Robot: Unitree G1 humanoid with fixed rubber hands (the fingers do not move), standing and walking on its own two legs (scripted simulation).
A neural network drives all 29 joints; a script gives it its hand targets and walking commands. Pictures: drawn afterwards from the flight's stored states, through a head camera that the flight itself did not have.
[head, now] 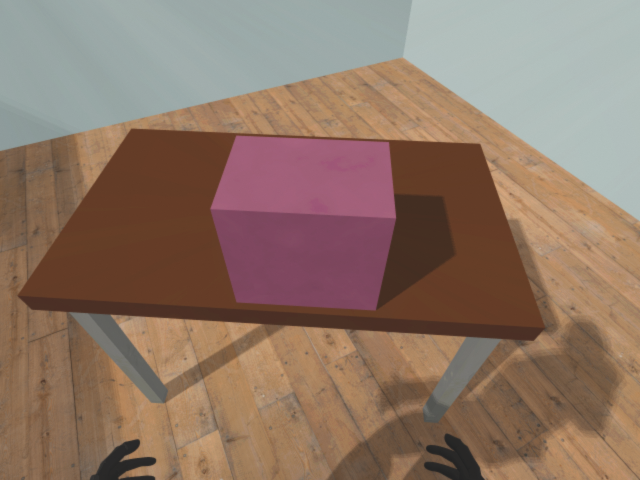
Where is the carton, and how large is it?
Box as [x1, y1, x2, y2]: [210, 136, 395, 310]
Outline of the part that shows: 236,136 210,208 236,301 375,310 395,220 388,142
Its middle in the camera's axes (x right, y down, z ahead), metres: -0.02 -0.02 +0.66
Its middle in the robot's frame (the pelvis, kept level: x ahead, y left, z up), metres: +0.52 +0.04 -0.01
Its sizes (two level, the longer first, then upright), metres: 0.248 0.172 0.232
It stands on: a table, 0.64 m high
